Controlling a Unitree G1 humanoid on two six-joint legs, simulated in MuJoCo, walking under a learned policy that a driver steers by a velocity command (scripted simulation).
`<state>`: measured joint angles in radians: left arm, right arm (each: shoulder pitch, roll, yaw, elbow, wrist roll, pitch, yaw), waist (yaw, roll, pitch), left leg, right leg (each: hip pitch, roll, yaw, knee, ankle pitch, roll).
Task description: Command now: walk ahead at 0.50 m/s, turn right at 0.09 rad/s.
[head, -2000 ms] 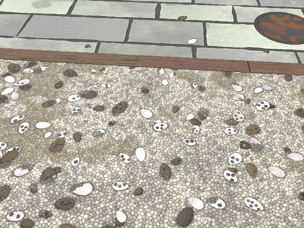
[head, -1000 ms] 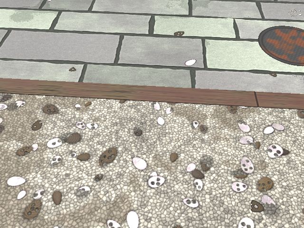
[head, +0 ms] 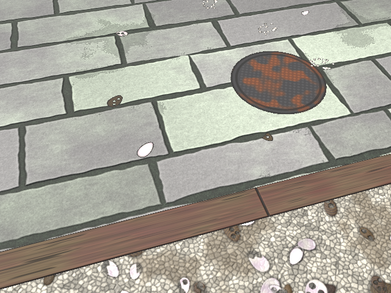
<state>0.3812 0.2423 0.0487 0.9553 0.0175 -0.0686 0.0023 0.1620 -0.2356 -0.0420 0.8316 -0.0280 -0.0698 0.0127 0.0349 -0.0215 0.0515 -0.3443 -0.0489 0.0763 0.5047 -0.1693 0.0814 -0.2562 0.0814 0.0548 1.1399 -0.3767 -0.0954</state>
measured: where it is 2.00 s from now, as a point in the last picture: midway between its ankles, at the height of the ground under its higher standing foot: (159, 167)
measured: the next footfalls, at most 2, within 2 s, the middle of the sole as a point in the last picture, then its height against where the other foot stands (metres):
right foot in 0.44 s outside the picture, level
left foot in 1.00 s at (172, 252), level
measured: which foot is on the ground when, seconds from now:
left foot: down 0.00-0.44, up 0.46-0.98, down 1.00-1.00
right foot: up 0.00-0.42, down 0.44-0.98, up 1.00-1.00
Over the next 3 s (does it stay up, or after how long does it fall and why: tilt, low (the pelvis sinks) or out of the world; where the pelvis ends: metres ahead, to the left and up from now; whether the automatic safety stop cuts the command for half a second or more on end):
stays up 1.53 0.20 -0.14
